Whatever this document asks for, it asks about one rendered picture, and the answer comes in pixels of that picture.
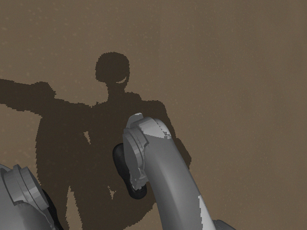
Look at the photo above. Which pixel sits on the left robot foot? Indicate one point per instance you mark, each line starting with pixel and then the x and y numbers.
pixel 53 212

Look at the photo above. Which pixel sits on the right robot hand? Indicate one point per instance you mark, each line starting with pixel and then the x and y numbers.
pixel 221 225

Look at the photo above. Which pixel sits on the right robot foot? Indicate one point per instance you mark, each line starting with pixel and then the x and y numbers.
pixel 123 171

